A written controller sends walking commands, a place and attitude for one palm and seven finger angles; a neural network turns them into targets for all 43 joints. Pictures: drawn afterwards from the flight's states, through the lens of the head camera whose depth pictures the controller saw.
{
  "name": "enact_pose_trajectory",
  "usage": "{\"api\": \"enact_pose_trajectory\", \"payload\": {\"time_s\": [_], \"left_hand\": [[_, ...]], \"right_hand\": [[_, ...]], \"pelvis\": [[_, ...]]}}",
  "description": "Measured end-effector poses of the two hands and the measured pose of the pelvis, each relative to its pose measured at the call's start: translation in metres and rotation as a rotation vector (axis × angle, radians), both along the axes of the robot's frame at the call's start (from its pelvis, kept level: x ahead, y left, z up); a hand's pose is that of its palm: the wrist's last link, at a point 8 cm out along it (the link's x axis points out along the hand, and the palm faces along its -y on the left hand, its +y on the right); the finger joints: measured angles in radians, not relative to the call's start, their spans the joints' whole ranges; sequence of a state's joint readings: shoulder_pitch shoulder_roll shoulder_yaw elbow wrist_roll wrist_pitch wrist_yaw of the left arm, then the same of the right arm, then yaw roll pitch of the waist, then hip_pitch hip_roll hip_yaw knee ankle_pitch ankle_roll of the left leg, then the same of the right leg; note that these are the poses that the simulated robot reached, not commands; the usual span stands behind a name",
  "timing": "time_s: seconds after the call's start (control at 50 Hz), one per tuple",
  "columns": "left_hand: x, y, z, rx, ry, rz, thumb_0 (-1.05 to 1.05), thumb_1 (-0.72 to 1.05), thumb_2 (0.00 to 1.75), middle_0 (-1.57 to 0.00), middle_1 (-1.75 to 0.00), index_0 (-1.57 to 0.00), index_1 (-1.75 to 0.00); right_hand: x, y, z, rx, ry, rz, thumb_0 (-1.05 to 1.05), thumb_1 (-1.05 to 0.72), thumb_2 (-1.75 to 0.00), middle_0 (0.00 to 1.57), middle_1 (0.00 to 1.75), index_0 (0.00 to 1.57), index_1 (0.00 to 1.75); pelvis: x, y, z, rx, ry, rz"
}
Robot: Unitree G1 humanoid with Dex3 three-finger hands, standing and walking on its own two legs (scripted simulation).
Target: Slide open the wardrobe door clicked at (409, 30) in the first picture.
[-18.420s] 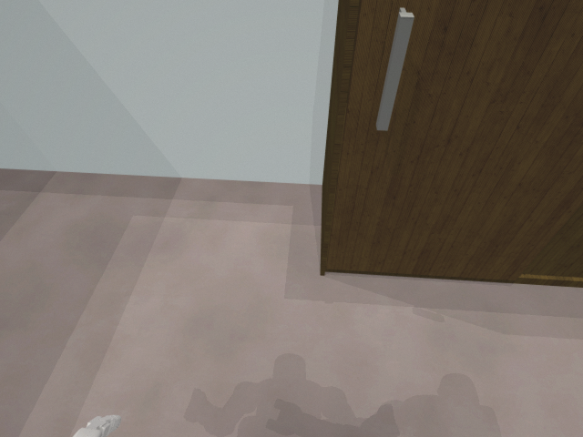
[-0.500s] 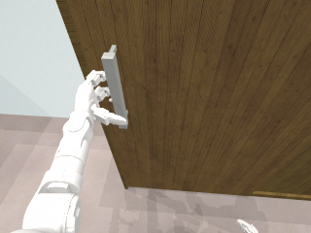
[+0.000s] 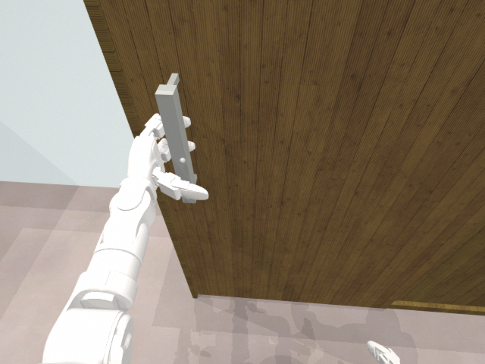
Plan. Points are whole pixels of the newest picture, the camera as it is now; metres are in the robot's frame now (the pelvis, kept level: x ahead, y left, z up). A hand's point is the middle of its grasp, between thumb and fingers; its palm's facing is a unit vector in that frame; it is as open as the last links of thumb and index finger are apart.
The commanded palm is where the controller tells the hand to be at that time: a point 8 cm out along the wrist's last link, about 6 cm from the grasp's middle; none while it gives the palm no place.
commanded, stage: slide the fingers in behind the handle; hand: left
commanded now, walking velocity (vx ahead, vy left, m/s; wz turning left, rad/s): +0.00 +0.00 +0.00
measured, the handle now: (183, 145) +0.46 +0.12 +0.12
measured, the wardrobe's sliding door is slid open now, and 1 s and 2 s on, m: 0.00 0.00 0.00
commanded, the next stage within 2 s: grip the handle and tug to test in 0.46 s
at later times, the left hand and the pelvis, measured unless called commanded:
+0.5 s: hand (184, 159) +0.42 +0.11 +0.13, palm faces -0.03 -1.00 +0.00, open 14.0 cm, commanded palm +0.39 +0.16 +0.13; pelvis -0.01 +0.00 +0.00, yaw +0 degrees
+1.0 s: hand (185, 158) +0.42 +0.11 +0.13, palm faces -0.03 -1.00 -0.01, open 9.5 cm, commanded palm +0.39 +0.15 +0.13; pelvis +0.00 +0.00 +0.00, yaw +0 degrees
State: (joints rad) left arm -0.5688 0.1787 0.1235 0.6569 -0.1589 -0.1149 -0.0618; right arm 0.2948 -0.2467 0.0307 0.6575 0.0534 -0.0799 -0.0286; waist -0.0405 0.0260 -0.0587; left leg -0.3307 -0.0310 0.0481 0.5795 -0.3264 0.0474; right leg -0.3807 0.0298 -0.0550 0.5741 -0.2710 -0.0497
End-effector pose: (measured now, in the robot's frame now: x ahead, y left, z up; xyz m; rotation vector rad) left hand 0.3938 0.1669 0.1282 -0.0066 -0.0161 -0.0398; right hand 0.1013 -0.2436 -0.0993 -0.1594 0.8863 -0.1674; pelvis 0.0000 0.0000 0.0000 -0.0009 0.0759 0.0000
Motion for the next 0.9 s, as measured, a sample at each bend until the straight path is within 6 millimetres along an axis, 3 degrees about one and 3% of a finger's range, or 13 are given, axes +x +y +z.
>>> {"api": "enact_pose_trajectory", "payload": {"time_s": [0.64,0.76,0.9], "left_hand": [[0.003,-0.003,-0.001,0.014,0.003,0.011,-0.01,-0.49,0.30,-0.31,-1.22,-0.31,-1.21],[0.003,-0.004,0.000,0.009,0.001,0.007,-0.01,-0.36,0.36,-0.32,-1.23,-0.32,-1.22],[0.007,-0.004,-0.001,0.011,0.003,0.011,-0.01,-0.09,0.48,-0.36,-1.28,-0.35,-1.26]], "right_hand": [[-0.016,-0.005,-0.004,-0.001,0.030,-0.016,0.01,-0.91,-0.90,0.20,0.30,0.20,0.30],[-0.014,-0.002,-0.004,0.003,0.028,-0.013,0.01,-0.91,-0.90,0.20,0.30,0.20,0.30],[-0.010,0.000,-0.003,0.003,0.026,-0.009,0.01,-0.91,-0.90,0.20,0.30,0.20,0.30]], "pelvis": [[-0.005,-0.002,0.000,0.001,-0.001,-0.003],[-0.004,-0.001,0.000,0.001,-0.001,-0.003],[-0.003,0.000,0.000,0.001,0.004,-0.003]]}}
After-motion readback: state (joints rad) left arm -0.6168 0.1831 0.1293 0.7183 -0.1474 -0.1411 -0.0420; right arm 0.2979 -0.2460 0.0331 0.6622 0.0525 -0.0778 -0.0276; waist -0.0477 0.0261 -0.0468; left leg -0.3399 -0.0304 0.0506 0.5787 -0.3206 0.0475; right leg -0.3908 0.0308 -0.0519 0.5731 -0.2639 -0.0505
